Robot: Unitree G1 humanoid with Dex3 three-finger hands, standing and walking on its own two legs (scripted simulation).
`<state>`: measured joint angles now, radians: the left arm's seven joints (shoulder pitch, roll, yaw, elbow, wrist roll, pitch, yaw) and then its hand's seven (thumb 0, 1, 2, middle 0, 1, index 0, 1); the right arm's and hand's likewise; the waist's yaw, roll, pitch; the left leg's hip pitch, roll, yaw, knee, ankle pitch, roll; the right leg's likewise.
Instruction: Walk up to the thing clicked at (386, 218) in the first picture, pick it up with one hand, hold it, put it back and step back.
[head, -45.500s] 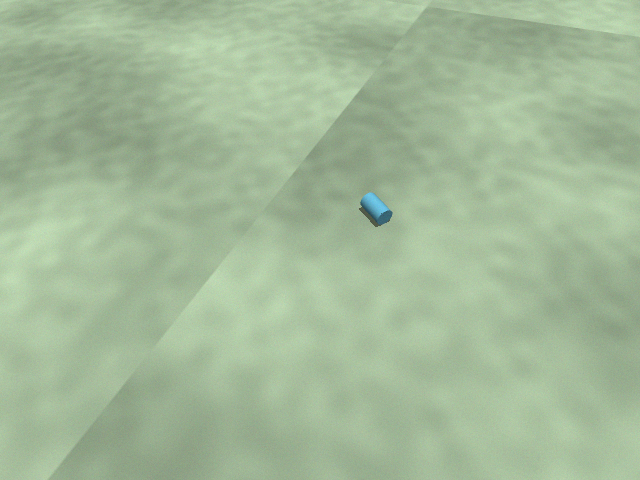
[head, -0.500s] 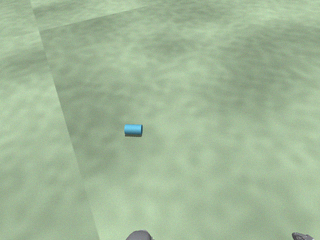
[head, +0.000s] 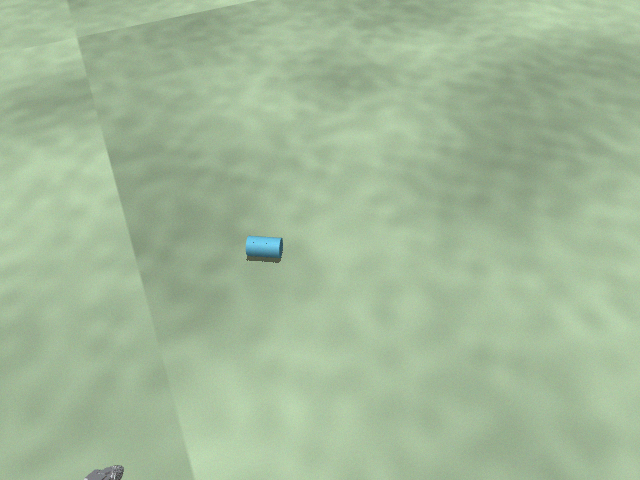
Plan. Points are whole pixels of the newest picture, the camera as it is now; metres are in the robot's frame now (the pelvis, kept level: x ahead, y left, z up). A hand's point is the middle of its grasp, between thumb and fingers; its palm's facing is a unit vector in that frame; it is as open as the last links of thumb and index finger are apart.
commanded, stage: step back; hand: left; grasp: from above
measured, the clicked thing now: (264, 246) +1.00 +0.25 -0.72
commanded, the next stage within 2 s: stand in 0.30 s
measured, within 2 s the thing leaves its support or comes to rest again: neither
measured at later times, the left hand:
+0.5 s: hand out of the picture +0.11 +0.28 -0.15, palm faces +0.03 -0.94 -0.33, open 7.4 cm
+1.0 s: hand out of the picture +0.06 +0.26 -0.13, palm faces +0.01 -0.94 -0.35, open 7.4 cm
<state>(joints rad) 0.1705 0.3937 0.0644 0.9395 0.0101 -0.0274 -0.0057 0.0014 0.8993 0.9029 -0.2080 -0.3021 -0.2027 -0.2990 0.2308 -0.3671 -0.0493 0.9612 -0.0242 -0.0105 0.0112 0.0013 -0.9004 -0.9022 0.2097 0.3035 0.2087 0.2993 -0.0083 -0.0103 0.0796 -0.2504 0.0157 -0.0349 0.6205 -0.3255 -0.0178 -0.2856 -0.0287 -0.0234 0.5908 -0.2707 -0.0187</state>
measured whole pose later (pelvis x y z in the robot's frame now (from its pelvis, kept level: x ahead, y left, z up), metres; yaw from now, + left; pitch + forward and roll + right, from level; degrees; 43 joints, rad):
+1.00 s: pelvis +0.01 +0.00 +0.02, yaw +2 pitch -3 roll +0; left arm 0.12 0.36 0.00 1.15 0.01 -0.02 -0.01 0.00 0.90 0.90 -0.21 -0.30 -0.20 -0.30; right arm 0.10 -0.35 -0.02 1.14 -0.01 0.00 0.02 0.00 -0.90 -0.90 0.21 0.30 0.20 0.30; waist 0.01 0.00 0.06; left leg -0.10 0.02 -0.02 0.32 -0.16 -0.03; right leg -0.13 -0.03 -0.05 0.33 -0.14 0.01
